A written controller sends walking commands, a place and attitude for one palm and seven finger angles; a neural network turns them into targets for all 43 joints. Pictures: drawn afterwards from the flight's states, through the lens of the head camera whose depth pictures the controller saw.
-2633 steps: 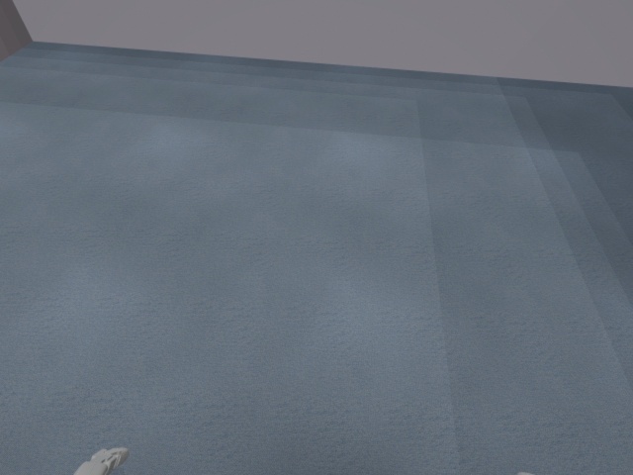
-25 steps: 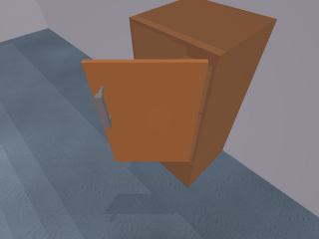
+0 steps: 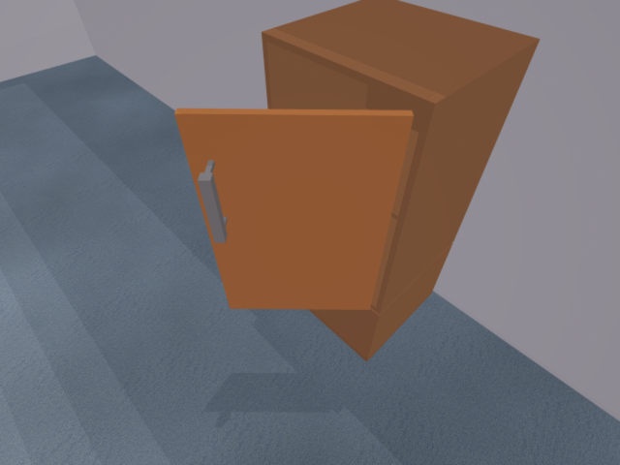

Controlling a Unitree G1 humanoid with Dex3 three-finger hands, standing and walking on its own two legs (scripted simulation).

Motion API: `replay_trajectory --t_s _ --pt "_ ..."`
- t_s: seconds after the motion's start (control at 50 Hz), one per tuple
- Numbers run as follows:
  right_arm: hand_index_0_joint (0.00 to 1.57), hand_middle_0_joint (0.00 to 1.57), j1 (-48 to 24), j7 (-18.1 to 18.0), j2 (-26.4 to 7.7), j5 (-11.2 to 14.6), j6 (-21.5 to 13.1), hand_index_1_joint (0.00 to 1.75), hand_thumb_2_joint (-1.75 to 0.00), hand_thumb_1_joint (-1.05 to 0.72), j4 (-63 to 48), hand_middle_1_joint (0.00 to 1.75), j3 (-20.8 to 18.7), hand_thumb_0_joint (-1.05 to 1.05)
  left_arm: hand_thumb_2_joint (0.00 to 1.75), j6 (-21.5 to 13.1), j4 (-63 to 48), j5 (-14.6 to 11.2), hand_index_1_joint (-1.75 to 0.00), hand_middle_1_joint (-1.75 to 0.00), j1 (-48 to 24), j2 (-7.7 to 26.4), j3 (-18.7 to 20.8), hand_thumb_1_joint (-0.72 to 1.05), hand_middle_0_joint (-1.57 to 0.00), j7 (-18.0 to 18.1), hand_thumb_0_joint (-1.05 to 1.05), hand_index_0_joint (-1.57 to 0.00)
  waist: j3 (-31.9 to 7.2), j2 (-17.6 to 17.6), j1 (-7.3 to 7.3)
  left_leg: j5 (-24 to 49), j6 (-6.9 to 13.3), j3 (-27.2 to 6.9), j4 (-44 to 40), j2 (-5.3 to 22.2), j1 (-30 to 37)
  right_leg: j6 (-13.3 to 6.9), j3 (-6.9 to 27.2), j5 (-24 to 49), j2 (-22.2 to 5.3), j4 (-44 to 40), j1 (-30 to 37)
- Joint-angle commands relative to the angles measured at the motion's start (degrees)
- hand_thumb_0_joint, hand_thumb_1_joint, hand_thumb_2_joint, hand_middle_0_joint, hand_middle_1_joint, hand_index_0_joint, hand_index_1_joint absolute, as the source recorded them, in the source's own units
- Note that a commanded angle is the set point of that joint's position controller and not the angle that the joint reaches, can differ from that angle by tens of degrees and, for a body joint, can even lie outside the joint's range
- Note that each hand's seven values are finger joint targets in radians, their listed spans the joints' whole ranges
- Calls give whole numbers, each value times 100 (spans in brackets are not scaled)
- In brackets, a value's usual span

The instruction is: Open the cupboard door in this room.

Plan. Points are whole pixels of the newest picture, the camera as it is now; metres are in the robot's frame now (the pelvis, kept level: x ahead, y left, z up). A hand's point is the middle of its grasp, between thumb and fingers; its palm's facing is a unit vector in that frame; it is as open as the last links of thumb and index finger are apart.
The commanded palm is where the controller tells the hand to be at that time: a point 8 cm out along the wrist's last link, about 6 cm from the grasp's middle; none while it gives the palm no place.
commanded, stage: look again from close up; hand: left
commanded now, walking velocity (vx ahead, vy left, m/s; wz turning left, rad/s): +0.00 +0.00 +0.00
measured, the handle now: (215, 202) +0.56 +0.21 +0.00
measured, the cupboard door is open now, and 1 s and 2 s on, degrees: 45 45 45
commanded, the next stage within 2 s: raise the hand with hooked fingers in 0.38 s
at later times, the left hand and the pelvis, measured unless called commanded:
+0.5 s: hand out of the picture +0.00 +0.19 -0.17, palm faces +0.00 -0.98 -0.18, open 7.4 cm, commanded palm +0.11 +0.24 -0.07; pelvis +0.01 +0.02 +0.01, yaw -1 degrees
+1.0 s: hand (149, 463) +0.14 +0.22 -0.07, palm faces +0.22 -0.97 -0.08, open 9.1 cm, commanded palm +0.15 +0.26 -0.04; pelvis +0.00 -0.01 -0.08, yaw +2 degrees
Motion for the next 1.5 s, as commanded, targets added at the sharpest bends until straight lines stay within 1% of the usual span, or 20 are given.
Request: replay_trajectory --t_s 0.0,0.18,0.46,0.48,0.5,0.52,0.54,0.56,0.62,0.7,0.76,0.82,0.9,0.98,1.06,1.18,1.24,1.3,1.42,1.48 --pt "20 20 290 31 -369 -5 -123 30 -90 -90 -230 30 54 0 90 -34 -343 -16 -30 -30 148 599 98 90 -20 -23 0 -20 772 357 112 -365 213 -756 -1388 537 -655 -59 752 -356 -539 -632 -435" --pt "20 20 319 30 -575 -6 -156 30 -90 -90 -194 30 50 0 90 0 -354 -6 -30 -30 221 640 66 90 -20 -79 0 -20 518 -160 177 -843 286 -857 -1735 539 -684 -6 692 -197 -587 -511 -175" --pt "20 20 -191 42 -749 117 -188 30 -90 -90 -256 30 63 0 90 -90 18 20 -30 -30 471 803 25 90 -20 150 0 -20 402 -343 281 1368 75 -354 -381 617 -205 107 824 1293 -922 -746 -300" --pt "20 20 -48 -179 -1676 352 -1039 30 -90 -90 -2418 30 -127 0 89 -1249 -9170 -1176 -32 -32 -3587 2017 599 88 -20 171 0 -20 -2587 823 -572 1711 33 -332 -827 -87 1513 60 364 1503 -307 -166 14" --pt "20 20 -546 -355 -1088 338 -1607 30 -90 -90 -1950 30 126 0 88 -913 -7776 -712 -33 -33 -1388 1746 668 85 -20 459 0 -20 -2401 1405 33 2268 -76 -309 -967 178 1600 -33 252 584 -210 277 -198" --pt "20 20 -435 -334 -1068 330 -1772 30 -90 -90 -1564 30 9 0 87 -598 -7058 -720 -34 -34 -1021 1389 431 83 -21 710 0 -21 -1922 1274 -74 1734 -233 -380 -1018 207 1040 61 131 97 -252 386 -514" --pt "20 20 -305 -274 -820 406 -1726 30 -90 -90 -1508 30 -45 0 86 -40 -5668 -827 -36 -36 657 17 -253 81 -21 699 0 -21 -822 518 -134 1324 -187 -557 -1146 246 428 94 8 -100 -249 345 -934" --pt "20 20 -397 -253 -1055 481 -1743 30 -90 -90 -1987 30 -76 0 85 -152 -6770 -1106 -37 -37 -30 -52 -406 78 -21 562 0 -21 -197 323 -132 952 -105 -621 -973 187 -39 116 -53 97 -287 240 -952" --pt "20 20 -483 -207 -1341 256 -1882 30 -90 -90 -2372 30 -244 0 82 -917 -6261 -927 -42 -42 479 353 90 71 -21 278 0 -21 -108 -755 -245 912 -1 -537 -21 -33 -625 125 -124 233 -215 228 -1523" --pt "20 20 -922 83 -1241 123 -1707 30 -90 -90 -2955 30 -479 0 78 -2328 -5347 -1302 -48 -48 2466 40 563 62 -22 -871 0 -22 -551 -2071 436 1052 -159 -299 1050 -124 -1992 121 -245 707 -123 1482 -2162" --pt "20 20 -1215 301 -1309 130 -1554 30 -90 -90 -3437 30 -610 0 75 -3223 -5359 -1463 -53 -53 2476 885 1417 55 -22 -1867 0 -22 -1232 -672 568 1589 -254 -107 1730 -266 -2163 22 -30 1763 -222 2247 -2040" --pt "20 20 -1242 252 -1222 120 -1330 30 -90 -90 -3770 30 -576 0 72 -3268 -6169 -1447 -57 -57 1723 1443 1906 48 -23 -1934 0 -23 -1742 155 681 1263 -136 50 2105 -312 -2682 7 265 1559 -222 2650 -2211" --pt "20 20 -938 130 -1005 87 -1333 30 -90 -90 -3922 30 -503 0 68 -3732 -8155 -1697 -63 -63 413 1473 1953 39 -24 -1559 0 -24 -2648 999 322 1262 4 -123 2574 -189 -2307 76 490 1286 -169 2706 -2609" --pt "20 20 -727 -39 -1133 101 -1462 30 -90 -90 -3588 30 -383 0 64 -4141 -8384 -1770 -69 -69 -442 1153 1202 29 -24 -1867 0 -24 -2247 592 -332 576 106 -360 3059 -48 -2743 135 651 458 -115 2614 -3451" --pt "20 20 -675 -209 -1370 276 -1598 30 -90 -90 -3427 30 -277 0 60 -3471 -7113 -1918 -75 -75 -720 1572 1212 20 -25 -2754 0 -25 -1893 61 -491 -108 155 -391 3232 -33 -3485 194 910 -386 -140 2288 -3368" --pt "20 20 -955 -306 -1240 436 -1299 30 -90 -90 -3982 30 -214 0 54 -1561 -6586 -2434 -84 -84 156 2364 2727 6 -26 -2838 0 -26 -2880 -549 393 311 104 -319 2646 -203 -3453 508 1305 361 -541 1793 -1379" --pt "20 20 -893 -247 -1006 364 -1285 30 -90 -90 -3921 30 -205 0 51 -1759 -7023 -2546 -88 -88 247 2245 3108 -1 -27 -2198 0 -27 -2844 -451 552 638 20 -379 2385 -146 -3257 457 1040 1267 -483 1993 -1193" --pt "20 20 -786 -198 -998 310 -1351 30 -90 -90 -3661 30 -274 0 48 -2324 -6895 -2318 -93 -93 37 1862 2758 -8 -27 -1802 0 -27 -2101 -331 319 420 11 -328 2205 -115 -3233 408 812 591 -379 1952 -1976" --pt "20 20 -412 -249 -1443 380 -1532 30 -90 -90 -3532 30 -284 0 42 -2836 -5992 -2088 -102 -102 -969 1743 1778 -22 -28 -2552 0 -28 -1335 -275 -260 -477 138 -359 2258 -106 -3245 249 770 -1367 -232 1731 -3189" --pt "20 20 -323 -345 -1555 420 -1628 30 -90 -90 -3608 30 -292 0 39 -2788 -6370 -2221 -107 -107 -1354 2385 2231 -29 -29 -2787 0 -29 -2053 120 -66 -444 161 -382 1983 -110 -2734 184 679 -1316 -213 1709 -2795"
